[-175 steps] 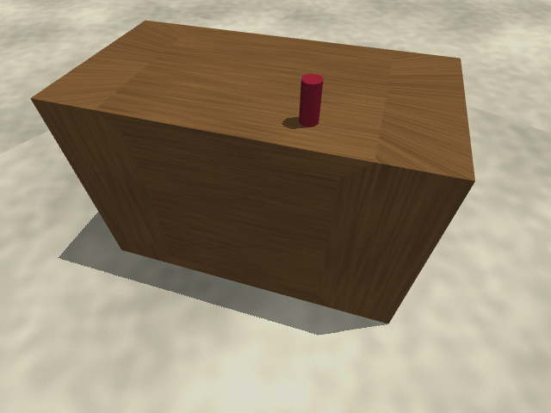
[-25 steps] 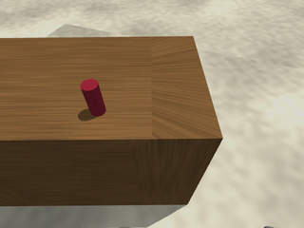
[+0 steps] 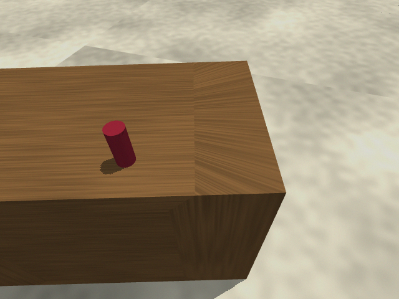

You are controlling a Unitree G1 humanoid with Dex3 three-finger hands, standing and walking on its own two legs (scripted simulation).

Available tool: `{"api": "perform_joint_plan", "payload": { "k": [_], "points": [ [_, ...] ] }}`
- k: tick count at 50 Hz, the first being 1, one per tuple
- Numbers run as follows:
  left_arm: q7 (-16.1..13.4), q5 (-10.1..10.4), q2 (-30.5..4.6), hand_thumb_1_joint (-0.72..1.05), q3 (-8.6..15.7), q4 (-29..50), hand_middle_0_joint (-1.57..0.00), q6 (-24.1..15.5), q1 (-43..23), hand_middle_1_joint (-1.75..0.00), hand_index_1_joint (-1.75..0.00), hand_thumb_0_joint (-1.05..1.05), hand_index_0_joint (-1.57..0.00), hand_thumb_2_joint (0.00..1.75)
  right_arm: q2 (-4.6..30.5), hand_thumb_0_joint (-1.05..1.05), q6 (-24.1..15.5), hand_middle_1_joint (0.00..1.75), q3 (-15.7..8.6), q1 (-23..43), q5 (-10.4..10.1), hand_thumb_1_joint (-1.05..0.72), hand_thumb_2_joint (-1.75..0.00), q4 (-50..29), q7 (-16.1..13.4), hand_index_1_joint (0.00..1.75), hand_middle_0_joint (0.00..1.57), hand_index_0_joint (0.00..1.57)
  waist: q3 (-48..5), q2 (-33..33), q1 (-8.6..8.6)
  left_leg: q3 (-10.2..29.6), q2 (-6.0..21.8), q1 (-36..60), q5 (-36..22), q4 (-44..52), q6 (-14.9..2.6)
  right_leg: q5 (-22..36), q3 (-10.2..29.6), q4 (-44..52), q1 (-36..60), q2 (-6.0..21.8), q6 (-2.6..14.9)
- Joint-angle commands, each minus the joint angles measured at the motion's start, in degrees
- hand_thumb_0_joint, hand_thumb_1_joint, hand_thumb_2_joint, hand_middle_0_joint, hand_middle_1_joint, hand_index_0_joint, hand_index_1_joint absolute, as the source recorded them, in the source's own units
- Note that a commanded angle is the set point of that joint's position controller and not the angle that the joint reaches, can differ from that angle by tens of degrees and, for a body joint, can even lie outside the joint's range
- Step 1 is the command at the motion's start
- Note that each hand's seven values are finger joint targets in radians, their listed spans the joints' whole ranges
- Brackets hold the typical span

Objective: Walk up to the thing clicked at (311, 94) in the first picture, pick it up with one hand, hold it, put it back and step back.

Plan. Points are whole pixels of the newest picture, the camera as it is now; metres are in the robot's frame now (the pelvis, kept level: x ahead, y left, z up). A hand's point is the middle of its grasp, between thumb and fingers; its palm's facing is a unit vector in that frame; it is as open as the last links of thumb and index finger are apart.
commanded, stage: walk up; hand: left
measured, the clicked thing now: (120, 145) +0.47 +0.21 +0.04
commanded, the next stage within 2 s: stand in 0.92 s
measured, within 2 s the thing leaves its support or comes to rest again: neither
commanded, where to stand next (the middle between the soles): +0.05 +0.00 m, yaw +1 degrees
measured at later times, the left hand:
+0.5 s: hand out of the picture +0.11 +0.26 -0.15, palm faces -0.02 -0.94 -0.34, open 7.4 cm
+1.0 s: hand out of the picture +0.09 +0.26 -0.15, palm faces -0.02 -0.94 -0.34, open 7.4 cm
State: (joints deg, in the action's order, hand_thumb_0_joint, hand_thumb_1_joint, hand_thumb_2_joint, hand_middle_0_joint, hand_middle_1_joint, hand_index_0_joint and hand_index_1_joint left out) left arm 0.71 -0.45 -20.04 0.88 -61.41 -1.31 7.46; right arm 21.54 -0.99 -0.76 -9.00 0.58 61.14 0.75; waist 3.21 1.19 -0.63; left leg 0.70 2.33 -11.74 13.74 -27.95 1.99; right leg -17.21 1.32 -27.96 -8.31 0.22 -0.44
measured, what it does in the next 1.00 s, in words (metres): stands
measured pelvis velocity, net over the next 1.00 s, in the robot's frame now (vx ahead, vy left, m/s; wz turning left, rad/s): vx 0.00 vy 0.01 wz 0.00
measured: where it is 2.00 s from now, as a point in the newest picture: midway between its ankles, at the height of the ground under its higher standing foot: outside the picture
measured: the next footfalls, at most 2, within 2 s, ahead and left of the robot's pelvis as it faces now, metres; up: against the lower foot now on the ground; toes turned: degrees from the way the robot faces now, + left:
none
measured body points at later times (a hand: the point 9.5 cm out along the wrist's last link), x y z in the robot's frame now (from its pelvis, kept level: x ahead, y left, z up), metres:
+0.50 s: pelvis +0.01 +0.01 +0.01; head +0.02 +0.01 +0.46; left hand +0.11 +0.31 -0.12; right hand +0.09 -0.30 -0.12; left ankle +0.02 +0.14 -0.74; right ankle -0.02 -0.13 -0.74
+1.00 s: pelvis +0.00 +0.01 +0.01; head +0.01 +0.01 +0.46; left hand +0.09 +0.31 -0.12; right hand +0.08 -0.29 -0.12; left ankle +0.02 +0.14 -0.74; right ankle -0.02 -0.13 -0.74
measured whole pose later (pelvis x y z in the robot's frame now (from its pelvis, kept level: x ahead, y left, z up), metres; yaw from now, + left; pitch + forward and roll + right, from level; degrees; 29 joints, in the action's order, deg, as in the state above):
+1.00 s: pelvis +0.00 +0.01 +0.01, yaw +0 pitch -3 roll +0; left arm 0.3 -0.5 -19.8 0.8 -65.1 -0.2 5.1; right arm 19.8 -0.1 -0.6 -5.2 0.6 64.3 0.5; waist 3.8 0.3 -0.5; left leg 0.1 1.6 -7.4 10.5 -21.0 1.3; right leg -13.5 1.6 -20.2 -3.7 1.1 -1.5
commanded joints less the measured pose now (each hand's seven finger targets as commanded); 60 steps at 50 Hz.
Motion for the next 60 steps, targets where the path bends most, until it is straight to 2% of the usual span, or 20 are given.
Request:
{"api": "perform_joint_plan", "payload": {
  "k": [1, 6, 8, 13, 20, 25, 29, 37, 45, 46, 47, 51, 55, 60],
  "points": [
    [-1.38, 0.45, -13.33, 0.9, 2.7, 3.41, -0.2, -1.29, -3.59, -0.3, -0.3, 0.0, -0.2, 0.9, 11.36, 0.0, -1.46, 0.3, -2.69, 2.9, -0.37, -0.9, -0.9, -3.37, -1.01, 0.3, 0.2, 0.2, -6.6, -3.36, 0.32, 2.09, 3.64, 4.28, -16.13, 1.69, -4.64, 19.44, 4.65, 5.24, 1.29, 5.84, 2.96],
    [-1.44, 0.54, -12.87, 0.9, 2.48, 2.93, -0.2, -0.87, -5.36, -0.3, -0.3, 0.0, -0.2, 0.9, 11.52, 0.0, -1.09, 0.3, -2.78, 3.77, -0.12, -0.9, -0.9, -2.33, -1.13, 0.3, 0.2, 0.2, -5.33, -1.41, 0.18, 2.26, 3.79, 4.32, -14.61, 3.38, -4.5, 15.73, 4.57, 5.88, 0.62, 5.77, 3.19],
    [-1.42, 0.62, -12.76, 0.9, 2.39, 2.31, -0.2, -0.77, -5.08, -0.3, -0.3, 0.0, -0.2, 0.9, 11.57, 0.0, -1.08, 0.3, -2.67, 5.07, -0.1, -0.9, -0.9, -2.24, -1.1, 0.3, 0.2, 0.2, -4.81, -0.53, 0.63, 2.58, 4.06, 4.8, -15.18, 3.79, -4.63, 15.87, 4.11, 6.13, 0.37, 5.23, 2.93],
    [-1.33, 0.46, -12.77, 0.9, 2.28, 1.61, -0.2, -0.64, -6.46, -0.3, -0.3, 0.0, -0.2, 0.9, 11.53, 0.0, -1.02, 0.3, -2.67, 5.65, -0.13, -0.9, -0.9, -1.49, -1.17, 0.3, 0.2, 0.2, -4.27, -0.55, 0.36, 2.58, 4.09, 4.35, -14.68, 5.62, -4.28, 16.54, 3.9, 7.22, 2.15, 5.31, 2.66],
    [-1.3, 0.14, -12.53, 0.9, 2.2, 1.0, -0.2, -0.58, -6.83, -0.3, -0.3, 0.0, -0.2, 0.9, 11.32, 0.0, -1.02, 0.3, -2.68, 6.36, -0.1, -0.9, -0.9, -1.16, -1.1, 0.3, 0.2, 0.2, -6.04, -1.06, 0.15, 2.01, 4.35, 6.45, -15.61, 6.34, -4.46, 18.03, 3.54, 8.23, 3.27, 5.53, 2.14],
    [-1.24, 0.09, -12.31, 0.9, 2.17, 0.6, -0.2, -0.47, -6.73, -0.3, -0.3, 0.0, -0.2, 0.9, 11.04, 0.0, -1.08, 0.3, -2.57, 6.6, -0.1, -0.9, -0.9, -0.88, -1.14, 0.3, 0.2, 0.2, -6.05, -0.91, 0.28, 2.25, 4.62, 7.07, -15.51, 7.46, -4.39, 16.96, 3.37, 8.52, 3.21, 5.33, 1.98],
    [-1.15, 0.07, -12.19, 0.9, 2.14, 0.22, -0.2, -0.32, -6.7, -0.3, -0.3, 0.0, -0.2, 0.9, 11.2, 0.0, -1.0, 0.3, -2.69, 6.96, -0.11, -0.9, -0.9, -0.75, -1.14, 0.3, 0.2, 0.2, -4.56, -0.45, 0.31, 2.56, 4.23, 6.01, -12.49, 8.35, -4.34, 14.39, 3.18, 8.87, 2.63, 4.91, 1.87],
    [-1.16, -0.01, -12.0, 0.9, 2.22, -0.2, -0.2, -0.27, -5.6, -0.3, -0.3, 0.0, -0.2, 0.9, 10.78, 0.0, -1.07, 0.3, -2.56, 6.54, -0.07, -0.9, -0.9, -0.44, -1.1, 0.3, 0.2, 0.2, -5.25, -0.75, 0.53, 2.64, 4.35, 7.28, -13.91, 8.68, -4.33, 14.98, 2.9, 9.25, 2.87, 5.06, 1.72],
    [-1.09, -0.12, -12.0, 0.9, 2.25, -0.19, -0.2, -0.21, -5.68, -0.3, -0.3, 0.0, -0.2, 0.9, 10.55, 0.0, -0.82, 0.3, -2.51, 6.63, 0.01, -0.9, -0.9, -0.48, -1.02, 0.3, 0.2, 0.2, -2.89, -0.86, 0.38, 2.88, 3.59, 5.45, -9.19, 9.42, -3.91, 11.9, 3.37, 10.71, 1.87, 5.01, 1.65],
    [-1.27, 0.06, -12.22, 0.9, 2.02, -0.21, -0.2, -0.18, -5.47, -0.3, -0.3, 0.0, -0.2, 0.9, 10.75, 0.0, -0.65, 0.3, -2.27, 7.68, -0.14, -0.9, -0.9, -0.76, -1.17, 0.3, 0.2, 0.2, -0.81, -1.27, 0.63, 3.98, 4.84, 4.49, -12.55, 10.24, -3.41, 14.19, 4.05, 11.57, 1.02, 6.35, 1.22],
    [-1.32, 0.11, -12.24, 0.9, 2.07, -0.23, -0.2, -0.23, -4.66, -0.3, -0.3, 0.0, -0.2, 0.9, 10.91, 0.0, -0.6, 0.3, -2.38, 7.76, -0.19, -0.9, -0.9, -0.87, -1.17, 0.3, 0.2, 0.2, -2.44, -1.37, 0.73, 3.88, 4.9, 6.49, -14.53, 9.52, -3.3, 15.82, 3.97, 11.74, 1.09, 6.44, 1.09],
    [-1.42, 0.09, -12.41, 0.9, 2.03, -0.32, -0.2, -0.52, -4.3, -0.3, -0.3, 0.0, -0.2, 0.9, 10.81, 0.0, -0.57, 0.3, -2.25, 6.96, -0.32, -0.9, -0.9, -0.46, -1.07, 0.3, 0.2, 0.2, -5.55, -1.21, 0.39, 3.62, 5.18, 8.73, -16.63, 8.94, -3.33, 18.19, 3.96, 11.79, 2.88, 6.72, 0.99],
    [-1.4, 0.08, -12.42, 0.9, 1.91, -0.15, -0.2, -0.66, -4.17, -0.3, -0.3, 0.0, -0.2, 0.9, 10.74, 0.0, -0.44, 0.3, -2.01, 7.26, -0.36, -0.9, -0.9, -0.42, -0.98, 0.3, 0.2, 0.2, -6.3, -1.26, 0.41, 3.35, 5.08, 9.14, -15.6, 9.3, -3.28, 18.12, 3.97, 12.47, 3.16, 6.88, 0.87],
    [-1.32, 0.15, -12.43, 0.9, 1.75, -0.25, -0.2, -0.44, -4.67, -0.3, -0.3, 0.0, -0.2, 0.9, 10.59, 0.0, -0.43, 0.3, -1.79, 6.88, -0.18, -0.9, -0.9, -0.03, -0.95, 0.3, 0.2, 0.2, -4.81, -0.84, 0.19, 3.72, 5.1, 7.13, -12.54, 10.69, -2.85, 14.0, 3.97, 12.94, 2.65, 6.68, 0.94]
  ]
}}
